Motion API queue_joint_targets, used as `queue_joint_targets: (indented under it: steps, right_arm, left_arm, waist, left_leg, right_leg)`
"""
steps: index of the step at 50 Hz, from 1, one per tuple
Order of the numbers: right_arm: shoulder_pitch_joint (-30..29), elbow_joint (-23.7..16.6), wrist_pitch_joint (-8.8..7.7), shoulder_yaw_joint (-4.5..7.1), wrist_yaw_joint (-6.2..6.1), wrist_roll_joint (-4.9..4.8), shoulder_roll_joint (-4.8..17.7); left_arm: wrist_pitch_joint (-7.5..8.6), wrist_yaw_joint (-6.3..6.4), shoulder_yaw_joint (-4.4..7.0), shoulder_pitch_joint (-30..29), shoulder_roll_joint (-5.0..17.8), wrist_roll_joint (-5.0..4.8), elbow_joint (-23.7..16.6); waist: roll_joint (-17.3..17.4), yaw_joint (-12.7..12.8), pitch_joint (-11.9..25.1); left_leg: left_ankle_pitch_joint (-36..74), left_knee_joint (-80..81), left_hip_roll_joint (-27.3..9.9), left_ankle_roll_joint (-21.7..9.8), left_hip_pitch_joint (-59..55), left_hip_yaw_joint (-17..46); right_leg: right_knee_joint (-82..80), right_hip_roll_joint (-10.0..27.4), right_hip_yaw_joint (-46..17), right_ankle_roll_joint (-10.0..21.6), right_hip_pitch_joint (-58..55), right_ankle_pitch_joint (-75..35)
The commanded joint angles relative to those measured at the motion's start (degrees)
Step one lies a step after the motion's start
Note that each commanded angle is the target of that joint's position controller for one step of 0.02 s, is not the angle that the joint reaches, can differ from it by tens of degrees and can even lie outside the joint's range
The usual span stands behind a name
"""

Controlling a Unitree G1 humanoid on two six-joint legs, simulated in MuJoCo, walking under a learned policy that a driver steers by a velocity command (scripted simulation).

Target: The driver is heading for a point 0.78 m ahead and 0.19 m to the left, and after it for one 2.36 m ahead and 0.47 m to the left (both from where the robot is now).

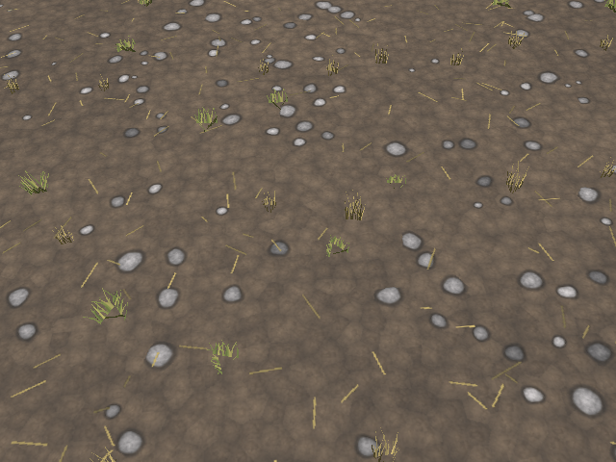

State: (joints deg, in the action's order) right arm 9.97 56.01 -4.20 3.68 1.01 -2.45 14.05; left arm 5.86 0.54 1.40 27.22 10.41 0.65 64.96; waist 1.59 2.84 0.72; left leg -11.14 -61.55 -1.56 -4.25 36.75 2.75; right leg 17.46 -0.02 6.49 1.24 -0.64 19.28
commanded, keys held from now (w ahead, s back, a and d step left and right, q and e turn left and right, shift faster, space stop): w+q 0.52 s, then w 0.46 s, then no key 0.02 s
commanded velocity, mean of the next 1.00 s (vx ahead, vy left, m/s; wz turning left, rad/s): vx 0.48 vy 0.00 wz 0.38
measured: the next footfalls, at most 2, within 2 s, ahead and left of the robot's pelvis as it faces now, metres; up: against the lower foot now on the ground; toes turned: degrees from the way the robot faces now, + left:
left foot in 0.22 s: +0.29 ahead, +0.14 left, +0.00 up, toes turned +10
right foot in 0.74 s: +0.62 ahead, +0.03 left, +0.00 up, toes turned +23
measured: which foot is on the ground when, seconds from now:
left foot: up 0.00-0.20, down 0.22-0.76, up 0.78-1.00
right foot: down 0.00-0.24, up 0.26-0.72, down 0.74-1.00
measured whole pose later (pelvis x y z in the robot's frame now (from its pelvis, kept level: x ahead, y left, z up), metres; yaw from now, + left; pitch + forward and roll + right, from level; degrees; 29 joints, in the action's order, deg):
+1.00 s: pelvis +0.56 +0.11 +0.01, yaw +23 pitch +2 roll -1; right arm 10.7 44.5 -4.1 3.1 -0.2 -0.2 16.1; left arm 6.0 -1.2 2.7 19.8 13.9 -0.1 50.1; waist 2.5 2.7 -0.4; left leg -10.3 -53.6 -5.8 -0.8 37.7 2.8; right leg 15.3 -3.8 1.4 3.5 8.0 9.4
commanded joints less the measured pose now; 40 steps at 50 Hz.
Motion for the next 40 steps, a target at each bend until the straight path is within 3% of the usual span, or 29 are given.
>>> queue_joint_targets:
  steps: [1, 4, 6, 8, 10, 11, 12, 13, 14, 15, 16, 18, 19, 21, 23, 28, 32, 34, 35, 36, 37, 38, 39, 40]
  right_arm:
    - [-9.85, -6.78, 0.18, -1.09, 0.95, 0.52, -1.43]
    - [-15.72, -10.26, 0.37, -1.86, 1.93, 0.81, -1.30]
    - [-16.99, -11.85, 0.50, -1.64, 2.61, 0.79, 0.06]
    - [-14.91, -12.59, 0.46, -0.62, 3.14, 0.92, 2.22]
    - [-2.21, -10.04, 0.82, 1.91, 3.34, 0.64, 6.81]
    - [6.37, -7.87, 1.41, 3.92, 2.53, 0.48, 10.37]
    - [11.31, -6.79, 2.18, 4.80, 1.06, 0.59, 14.65]
    - [10.53, -8.37, 1.50, 4.28, 1.16, 1.81, 15.88]
    - [9.36, -7.98, 0.73, 3.34, 1.13, 2.09, 11.68]
    - [5.33, -8.52, -0.06, 2.62, 1.19, 1.55, 9.07]
    - [0.28, -9.93, -0.69, 2.12, 1.54, 1.50, 7.74]
    - [-3.70, -11.58, -1.01, 1.36, 1.51, 2.19, 5.84]
    - [-3.22, -11.56, -1.08, 1.37, 1.25, 2.02, 6.16]
    - [-0.60, -11.26, -1.21, 1.56, 0.31, 1.81, 7.49]
    - [2.48, -11.10, -1.04, 1.94, -0.77, 1.85, 9.06]
    - [8.26, -10.25, -0.27, 1.91, -1.77, 1.13, 9.09]
    - [12.51, -8.56, 0.15, 1.52, -1.96, 1.25, 8.22]
    - [12.91, -8.46, 0.60, 1.81, -2.16, 1.65, 9.19]
    - [12.19, -8.72, 0.80, 1.86, -2.14, 1.72, 9.49]
    - [11.11, -9.28, 0.80, 1.45, -1.94, 1.88, 8.58]
    - [9.77, -10.75, 0.61, 0.57, -1.69, 2.58, 6.97]
    - [18.44, -10.33, -0.34, -0.57, -1.36, 1.21, 3.09]
    - [18.27, -9.94, -1.00, -0.47, -1.28, 0.74, 5.94]
    - [12.07, -10.95, -1.21, 0.52, -1.13, 0.12, 9.74]
  left_arm:
    - [0.22, 1.01, 0.62, -1.46, 7.39, 0.58, -3.15]
    - [0.15, 1.59, 1.19, 0.83, 10.05, -0.28, -3.12]
    - [-0.10, 1.52, 1.51, 1.14, 10.76, -0.83, -3.17]
    - [-0.60, 1.73, 2.01, 0.09, 12.33, -1.04, -3.95]
    - [-1.65, 2.05, 2.63, -2.27, 14.20, -0.80, -5.55]
    - [-1.52, 1.93, 2.60, -3.18, 14.37, -0.72, -6.79]
    - [-0.52, 1.15, 1.21, -1.81, 8.41, 0.83, -9.19]
    - [2.20, 0.07, -0.13, 0.35, 4.78, -0.95, -11.65]
    - [3.95, -0.39, 1.49, -7.88, 9.78, -2.96, -13.86]
    - [4.57, -0.23, 1.76, -10.83, 10.87, -3.48, -15.44]
    - [4.46, 0.52, 2.20, -10.98, 10.90, -2.54, -14.92]
    - [2.57, 1.00, 3.24, -8.58, 11.26, -1.36, -15.21]
    - [1.78, 1.08, 3.37, -8.76, 10.53, -0.92, -16.03]
    - [0.76, 1.35, 3.48, -12.44, 9.86, 0.27, -18.17]
    - [0.53, 1.64, 3.44, -18.69, 9.59, 0.66, -20.80]
    - [1.42, 0.26, 2.28, -28.93, 7.53, -0.30, -24.12]
    - [2.51, -1.45, 2.25, -32.48, 9.43, -0.67, -26.14]
    - [3.01, -1.84, 2.49, -31.36, 10.70, -0.77, -26.55]
    - [3.23, -1.77, 2.86, -28.03, 11.54, -0.77, -25.88]
    - [3.45, -1.50, 3.80, -21.05, 13.46, -0.42, -24.03]
    - [3.47, -1.14, 4.64, -10.60, 16.48, 0.28, -22.57]
    - [2.61, -1.22, 6.23, -2.06, 20.81, 0.55, -19.94]
    - [2.19, -1.72, 5.03, -1.67, 15.87, -1.02, -19.29]
    - [1.84, -1.55, 3.95, -5.89, 12.21, -1.56, -20.14]
  waist:
    - [-5.81, -0.11, -8.74]
    - [-6.27, 1.07, -9.59]
    - [-6.35, 0.11, -9.55]
    - [-8.23, -2.80, -6.19]
    - [-10.11, -10.01, 1.75]
    - [-8.47, -14.32, 5.87]
    - [5.79, -11.59, 11.16]
    - [10.71, -8.34, 21.20]
    - [5.30, -10.17, 14.39]
    - [2.32, -7.96, 6.76]
    - [-3.48, -4.58, 3.39]
    - [-2.25, -0.57, 1.40]
    - [-1.20, -0.02, 0.86]
    - [-0.27, -0.38, -0.48]
    - [0.59, -2.26, -1.87]
    - [2.83, -6.75, -1.55]
    - [2.99, -8.23, -1.51]
    - [4.51, -7.04, -1.30]
    - [5.46, -5.02, -0.11]
    - [4.92, -1.58, 4.32]
    - [1.60, 3.16, 12.88]
    - [-14.95, 1.86, 21.43]
    - [-16.65, 2.29, 19.55]
    - [-10.20, 2.54, 9.65]
  left_leg:
    - [7.78, 10.82, -1.91, 1.35, 7.48, -2.17]
    - [10.62, 19.14, -1.40, 0.73, 1.58, -6.46]
    - [9.15, 22.67, -0.59, -1.12, -0.22, -7.67]
    - [5.53, 23.26, 2.52, -3.44, -6.00, -10.44]
    - [4.32, 25.21, 6.45, -6.41, -22.19, -11.55]
    - [5.13, 28.06, 5.70, -8.47, -37.34, -6.91]
    - [-0.01, 30.32, -8.01, -13.90, -53.93, 17.23]
    - [-9.75, 43.24, -19.38, -23.04, -61.73, 48.31]
    - [-9.88, 46.90, -16.53, -18.79, -56.99, 42.61]
    - [-5.21, 47.29, -14.14, -16.12, -47.41, 32.55]
    - [0.32, 47.93, -11.20, -14.06, -37.79, 26.00]
    - [6.42, 49.40, -7.45, -12.58, -26.44, 18.56]
    - [7.91, 50.10, -6.80, -12.83, -23.48, 17.32]
    - [10.33, 51.08, -5.43, -13.05, -19.12, 14.14]
    - [10.32, 51.20, -4.15, -12.20, -18.16, 13.07]
    - [6.12, 48.90, -2.78, -8.53, -21.05, 12.16]
    - [8.31, 43.30, -6.91, -8.40, -30.74, 16.40]
    - [14.08, 40.47, -8.69, -7.76, -34.64, 18.33]
    - [21.12, 37.74, -8.18, -7.07, -35.43, 18.07]
    - [29.35, 30.63, -5.25, -5.74, -34.55, 15.91]
    - [24.14, 16.17, -2.05, -3.77, -26.79, 12.41]
    - [0.03, -4.86, 7.01, 1.23, -4.87, 5.83]
    - [-21.05, -11.58, 6.23, 1.27, 4.52, 8.45]
    - [-17.06, -14.68, 3.05, 1.00, 8.89, 8.62]
  right_leg:
    - [-10.27, 12.51, -4.22, 5.41, 3.35, -22.74]
    - [-11.78, 13.74, -0.27, 5.52, 4.67, -24.72]
    - [-8.98, 14.92, 2.01, 4.99, 0.74, -34.13]
    - [-1.09, 16.03, 4.17, 3.99, -3.22, -55.90]
    - [16.80, 15.68, 5.22, 2.61, -2.09, -69.13]
    - [30.66, 13.48, 5.09, 0.88, 7.53, -60.93]
    - [53.87, 5.28, 4.82, -1.63, 27.78, -13.11]
    - [68.27, -3.01, -8.49, -1.82, 39.70, 13.34]
    - [69.68, 0.46, -13.75, -0.16, 45.79, 9.21]
    - [65.46, 3.08, -12.47, 0.94, 46.45, 3.46]
    - [60.77, 5.54, -12.09, 0.85, 42.58, -0.05]
    - [54.33, 8.23, -12.51, 0.02, 35.15, -2.49]
    - [51.52, 8.55, -11.99, -0.77, 34.05, -2.71]
    - [45.44, 8.17, -10.48, -2.67, 34.29, -6.43]
    - [36.43, 6.88, -9.64, -4.06, 36.44, -13.38]
    - [15.90, 2.55, -8.75, -3.89, 32.26, -27.41]
    - [11.00, 2.06, -9.38, -1.87, 33.52, -23.85]
    - [9.39, 1.31, -8.69, -0.08, 31.73, -17.68]
    - [7.62, 0.28, -7.52, 1.33, 27.14, -16.08]
    - [6.71, 0.36, -7.47, 3.64, 16.96, -17.56]
    - [9.68, 8.28, -15.17, 7.94, 0.62, -19.77]
    - [7.17, 20.18, -39.12, 17.70, -21.90, -9.38]
    - [0.62, 23.11, -50.41, 17.75, -22.56, 0.22]
    - [-0.34, 21.21, -43.19, 14.79, -14.76, 4.04]
Keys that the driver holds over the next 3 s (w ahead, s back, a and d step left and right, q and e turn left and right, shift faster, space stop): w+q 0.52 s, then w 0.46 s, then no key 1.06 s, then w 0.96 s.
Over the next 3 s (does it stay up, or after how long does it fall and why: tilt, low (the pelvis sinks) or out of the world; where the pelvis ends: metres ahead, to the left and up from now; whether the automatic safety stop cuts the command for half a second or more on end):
stays up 1.13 0.32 0.01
